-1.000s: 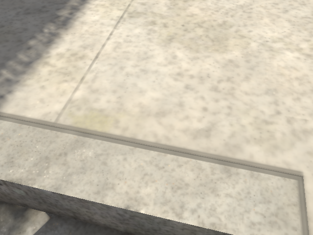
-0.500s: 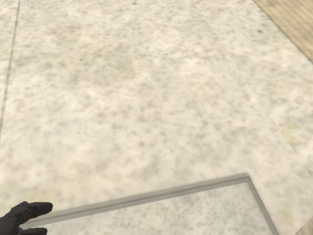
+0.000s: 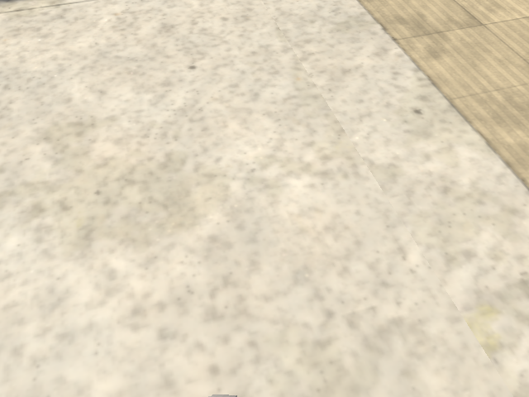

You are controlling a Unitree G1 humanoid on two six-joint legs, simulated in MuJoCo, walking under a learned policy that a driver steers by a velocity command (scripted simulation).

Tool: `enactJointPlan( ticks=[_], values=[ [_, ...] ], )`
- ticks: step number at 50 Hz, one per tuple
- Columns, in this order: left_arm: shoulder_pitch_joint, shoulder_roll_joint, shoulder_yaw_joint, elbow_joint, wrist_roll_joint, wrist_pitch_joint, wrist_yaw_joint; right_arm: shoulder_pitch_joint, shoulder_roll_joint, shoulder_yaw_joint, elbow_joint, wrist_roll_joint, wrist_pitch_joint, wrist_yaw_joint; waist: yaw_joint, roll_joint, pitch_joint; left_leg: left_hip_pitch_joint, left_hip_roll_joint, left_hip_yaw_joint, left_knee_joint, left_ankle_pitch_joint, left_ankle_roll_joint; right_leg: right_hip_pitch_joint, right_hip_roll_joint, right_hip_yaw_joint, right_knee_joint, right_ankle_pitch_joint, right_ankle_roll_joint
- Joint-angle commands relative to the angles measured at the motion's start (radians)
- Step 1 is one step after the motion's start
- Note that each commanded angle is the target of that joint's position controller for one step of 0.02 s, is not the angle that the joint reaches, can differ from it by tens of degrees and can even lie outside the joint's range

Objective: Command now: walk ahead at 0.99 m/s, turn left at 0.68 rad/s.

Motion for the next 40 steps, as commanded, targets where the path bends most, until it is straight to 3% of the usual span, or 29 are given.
enactJointPlan(
  ticks=[1, 2, 4, 6, 7, 9, 10, 11, 12, 13, 14, 15, 16, 17, 18, 20, 21, 24, 27, 29, 30, 31, 32, 33, 34, 35, 37, 38, 40],
  values=[
    [-0.03, -0.053, -0.043, 0.037, -0.041, -0.057, -0.003, -0.304, 0.138, 0.093, -0.277, 0.003, 0.032, 0.011, -0.095, -0.089, 0.286, -0.393, 0.057, -0.031, -0.096, -0.106, 0.061, -0.134, -0.311, 0.126, -0.554, 0.096, -0.044],
    [-0.092, 0.017, -0.034, 0.002, -0.063, -0.047, 0.018, -0.315, 0.079, 0.081, -0.296, 0.018, 0.068, 0.02, -0.129, -0.11, 0.333, -0.266, 0.071, -0.001, -0.351, -0.074, 0.054, -0.288, -0.288, 0.056, -0.681, 0.12, -0.035],
    [-0.032, 0.058, -0.031, -0.015, -0.084, -0.048, 0.046, -0.299, 0.008, 0.056, -0.257, -0.017, 0.116, 0.014, -0.104, 0.003, 0.275, -0.063, 0.046, 0.185, -0.503, 0.003, 0.031, -0.259, -0.208, -0.075, -0.678, 0.636, -0.043],
    [0.023, 0.215, 0.009, -0.062, -0.121, -0.043, 0.084, -0.203, 0.026, 0.069, -0.2, -0.027, 0.122, 0.038, -0.141, 0.015, 0.033, 0.403, 0.004, 0.348, -0.821, 0.031, 0.071, -0.168, -0.193, -0.145, -0.554, 1.491, -0.052],
    [0.08, 0.285, 0.031, -0.083, -0.143, -0.046, 0.108, -0.177, 0.031, 0.068, -0.181, -0.007, 0.122, 0.043, -0.13, -0.075, -0.044, 0.515, -0.031, 0.364, -0.949, -0.012, 0.071, -0.065, -0.256, -0.086, -0.447, 1.857, -0.082],
    [-0.028, 0.343, 0.054, -0.163, -0.107, -0.017, 0.083, 0.126, -0.128, -0.006, -0.107, 0.019, 0.12, 0.026, -0.262, -0.266, -0.228, 0.691, -0.129, 0.272, -1.073, -0.345, 0.079, 0.149, -0.305, -0.027, 0.05, 2.27, -0.131],
    [-0.104, 0.333, 0.065, -0.218, -0.127, -0.023, 0.049, 0.241, -0.254, -0.049, -0.104, 0.011, 0.108, 0.034, -0.351, -0.27, -0.314, 0.908, -0.161, 0.093, -1.289, -0.381, 0.132, 0.025, -0.234, 0.026, 0.543, 2.174, -0.15],
    [-0.232, 0.128, 0.026, -0.299, -0.085, -0.059, -0.019, 0.166, -0.346, -0.078, -0.097, 0.023, 0.09, 0.033, -0.282, 0.059, -0.257, 0.989, -0.031, -0.42, -1.67, -0.511, 0.255, -0.447, 0.045, 0.094, 1.122, 0.763, -0.092],
    [-0.321, 0.043, 0.004, -0.402, -0.027, -0.088, -0.056, 0.028, -0.336, -0.07, -0.094, 0.013, 0.088, 0.031, -0.18, 0.202, -0.252, 0.998, 0.06, -0.844, -2.0, -0.543, 0.332, -0.734, 0.162, 0.274, 1.54, 0.29, -0.074],
    [-0.292, -0.007, -0.015, -0.451, 0.012, -0.098, -0.046, 0.022, -0.288, -0.044, -0.066, 0.017, 0.058, 0.019, -0.098, 0.094, -0.254, 0.997, 0.109, -0.953, -2.096, -0.476, 0.29, -0.791, 0.111, 0.349, 1.65, 0.266, -0.089],
    [-0.282, -0.017, -0.037, -0.464, 0.008, -0.097, -0.027, 0.097, -0.22, -0.02, 0.013, 0.014, 0.024, 0.012, -0.072, -0.022, -0.161, 0.938, 0.126, -0.939, -2.121, -0.379, 0.251, -0.83, 0.082, 0.344, 1.618, 0.218, -0.082],
    [-0.281, -0.098, -0.076, -0.489, 0.019, -0.078, -0.004, 0.134, -0.167, -0.009, 0.079, -0.004, -0.006, 0.006, -0.011, -0.087, -0.049, 0.817, 0.081, -0.8, -2.078, -0.217, 0.213, -0.881, 0.049, 0.342, 1.655, 0.119, -0.096],
    [-0.256, -0.091, -0.093, -0.485, 0.023, -0.051, 0.009, 0.113, -0.131, 0.005, 0.072, -0.031, -0.027, 0.0, 0.034, -0.161, 0.027, 0.697, 0.086, -0.72, -2.042, -0.155, 0.216, -0.898, 0.015, 0.349, 1.544, 0.018, -0.08],
    [-0.206, -0.068, -0.086, -0.456, 0.021, -0.025, 0.022, 0.092, -0.097, 0.019, 0.083, -0.022, -0.049, 0.004, 0.08, -0.215, 0.098, 0.631, 0.075, -0.603, -2.031, -0.004, 0.162, -0.893, -0.023, 0.336, 1.421, 0.002, -0.057],
    [-0.243, -0.032, -0.088, -0.473, 0.013, 0.0, 0.032, 0.076, -0.123, 0.02, 0.1, -0.02, -0.067, 0.012, 0.11, -0.226, 0.139, 0.478, 0.041, -0.505, -2.097, 0.052, 0.149, -0.804, -0.035, 0.312, 1.228, -0.059, -0.038],
    [-0.371, 0.063, -0.077, -0.527, 0.001, 0.018, 0.037, 0.054, -0.207, 0.008, 0.094, 0.002, -0.077, 0.01, 0.089, -0.207, 0.204, 0.369, -0.029, -0.367, -2.218, 0.214, 0.141, -0.634, -0.073, 0.236, 0.744, -0.005, 0.002],
    [-0.425, 0.061, -0.079, -0.541, -0.021, 0.018, 0.04, 0.105, -0.204, 0.004, 0.094, 0.007, -0.066, -0.001, 0.046, -0.144, 0.177, 0.384, -0.045, -0.323, -2.245, 0.345, 0.135, -0.524, -0.085, 0.204, 0.569, 0.117, 0.013],
    [-0.368, 0.004, -0.089, -0.491, -0.05, 0.028, 0.02, 0.14, -0.256, -0.014, 0.076, 0.034, -0.05, 0.004, 0.032, -0.045, -0.055, 0.545, -0.056, -0.254, -2.191, 0.628, 0.079, -0.124, -0.016, 0.185, 0.274, 0.532, 0.005],
    [-0.432, 0.034, -0.089, -0.489, -0.076, 0.045, 0.031, 0.201, -0.288, -0.041, 0.07, 0.011, -0.023, 0.005, -0.002, 0.012, -0.035, 0.854, -0.015, -0.331, -2.038, 0.878, 0.047, -0.188, 0.056, 0.199, 0.02, 0.395, 0.022],
    [-0.306, 0.116, -0.047, -0.472, -0.085, 0.036, 0.057, 0.21, -0.307, -0.046, 0.08, -0.015, -0.023, 0.016, 0.081, 0.006, -0.13, 0.919, 0.002, -0.353, -1.757, 0.891, -0.006, 0.032, 0.053, 0.243, -0.136, 0.356, 0.024],
    [-0.108, 0.177, -0.014, -0.417, -0.068, 0.025, 0.07, 0.171, -0.286, -0.046, 0.052, -0.016, -0.036, 0.024, 0.153, -0.016, -0.216, 0.802, -0.011, -0.306, -1.557, 0.756, -0.019, 0.268, -0.021, 0.271, -0.106, 0.279, -0.005],
    [0.049, 0.222, 0.007, -0.387, -0.031, 0.01, 0.077, 0.185, -0.147, -0.014, 0.027, -0.018, -0.053, 0.025, 0.165, -0.167, -0.283, 0.56, -0.04, -0.21, -1.314, 0.069, -0.015, 0.536, -0.242, 0.437, -0.02, 0.109, -0.035],
    [0.018, 0.281, 0.012, -0.389, 0.022, 0.011, 0.076, 0.272, -0.113, 0.016, -0.029, 0.033, -0.052, 0.018, 0.102, -0.42, -0.412, 0.306, -0.077, -0.09, -1.032, -0.114, -0.059, 0.684, -0.492, 0.953, -0.133, 0.105, -0.183],
    [-0.084, 0.167, 0.009, -0.414, 0.011, 0.004, 0.067, 0.223, -0.199, 0.002, 0.006, 0.001, -0.034, 0.007, 0.1, -0.267, -0.358, 0.249, 0.022, -0.055, -0.985, 0.01, -0.056, 0.541, -0.464, 0.966, -0.172, 0.163, -0.236],
    [-0.119, 0.077, -0.02, -0.409, -0.01, -0.004, 0.058, 0.126, -0.228, -0.014, 0.005, -0.019, -0.019, 0.012, 0.105, -0.135, -0.248, 0.279, 0.052, -0.035, -1.008, 0.074, -0.072, 0.405, -0.41, 0.778, -0.15, 0.389, -0.22],
    [-0.105, 0.046, -0.031, -0.382, -0.013, -0.011, 0.048, 0.065, -0.218, -0.018, -0.007, -0.028, -0.009, 0.02, 0.099, -0.039, -0.153, 0.288, 0.068, -0.025, -1.029, 0.072, -0.094, 0.292, -0.377, 0.634, -0.138, 0.688, -0.199],
    [-0.019, 0.052, -0.031, -0.299, -0.03, -0.018, 0.042, 0.026, -0.174, -0.006, -0.043, -0.03, 0.011, 0.052, 0.08, -0.082, -0.071, 0.266, 0.083, -0.036, -1.11, 0.018, -0.115, 0.211, -0.308, 0.464, -0.15, 0.939, -0.15],
    [-0.11, 0.087, -0.003, -0.292, -0.085, -0.015, 0.047, 0.001, -0.131, 0.01, -0.095, 0.083, 0.001, 0.039, 0.048, -0.206, -0.002, 0.214, 0.131, -0.062, -1.114, 0.059, -0.124, 0.192, -0.268, 0.416, -0.179, 0.964, -0.148],
    [-0.15, 0.072, -0.014, -0.262, -0.092, -0.003, 0.052, -0.022, -0.114, 0.032, -0.114, 0.072, 0.004, 0.041, 0.004, -0.155, 0.037, 0.239, 0.148, -0.047, -1.25, 0.048, -0.136, 0.071, -0.282, 0.357, -0.242, 0.966, -0.157]
  ],
)
Keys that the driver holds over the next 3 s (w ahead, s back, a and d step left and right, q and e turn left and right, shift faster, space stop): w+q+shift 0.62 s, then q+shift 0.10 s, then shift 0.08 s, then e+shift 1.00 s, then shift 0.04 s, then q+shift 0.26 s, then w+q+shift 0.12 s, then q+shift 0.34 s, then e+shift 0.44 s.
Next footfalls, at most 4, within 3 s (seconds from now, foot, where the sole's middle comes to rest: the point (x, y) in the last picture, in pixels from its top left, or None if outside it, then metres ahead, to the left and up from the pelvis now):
0.20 left None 0.33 0.08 -0.56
0.62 right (253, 279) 0.73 0.05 -0.56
0.98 left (100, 255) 0.82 0.44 -0.56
1.36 right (195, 206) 0.98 0.20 -0.57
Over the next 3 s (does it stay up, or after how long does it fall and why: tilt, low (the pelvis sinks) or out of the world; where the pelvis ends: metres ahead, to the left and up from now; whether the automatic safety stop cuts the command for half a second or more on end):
stays up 1.04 0.37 0.21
